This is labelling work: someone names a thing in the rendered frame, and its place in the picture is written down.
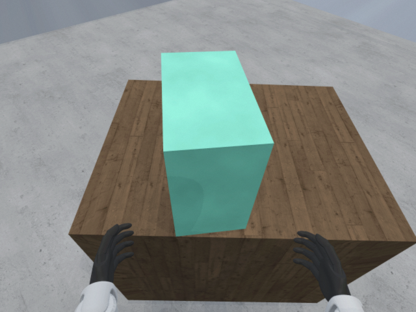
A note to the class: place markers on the robot left forearm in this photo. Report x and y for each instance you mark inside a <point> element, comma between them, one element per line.
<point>100,296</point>

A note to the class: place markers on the carton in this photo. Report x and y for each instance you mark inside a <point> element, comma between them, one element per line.
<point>216,143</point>

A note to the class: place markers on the robot left hand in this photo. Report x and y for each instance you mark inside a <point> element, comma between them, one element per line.
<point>106,261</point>

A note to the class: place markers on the pedestal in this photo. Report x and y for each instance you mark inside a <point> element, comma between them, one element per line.
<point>320,178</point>

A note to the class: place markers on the robot right forearm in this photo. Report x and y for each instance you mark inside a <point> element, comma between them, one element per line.
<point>344,303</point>

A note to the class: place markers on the robot right hand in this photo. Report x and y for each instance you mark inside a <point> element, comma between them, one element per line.
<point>326,266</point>

